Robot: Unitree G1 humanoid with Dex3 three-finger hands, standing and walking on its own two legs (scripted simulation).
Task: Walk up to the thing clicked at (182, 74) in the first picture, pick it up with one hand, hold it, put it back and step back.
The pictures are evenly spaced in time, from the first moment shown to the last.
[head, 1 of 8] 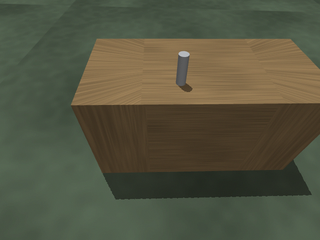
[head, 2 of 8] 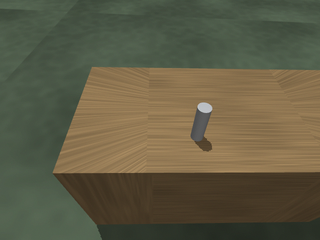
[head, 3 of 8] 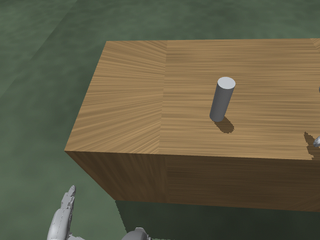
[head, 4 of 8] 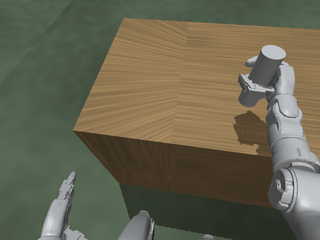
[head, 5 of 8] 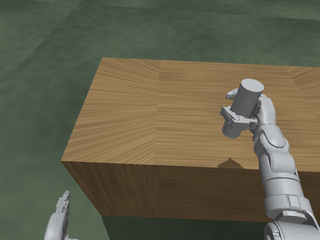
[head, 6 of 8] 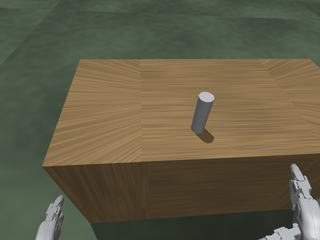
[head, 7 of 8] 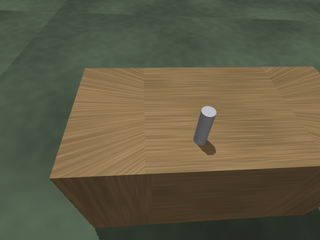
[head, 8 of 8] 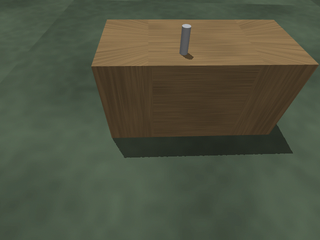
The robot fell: no
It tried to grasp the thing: yes
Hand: right
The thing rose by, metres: 0.22
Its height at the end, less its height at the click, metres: +0.00
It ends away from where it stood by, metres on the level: 0.03
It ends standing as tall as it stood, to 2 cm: yes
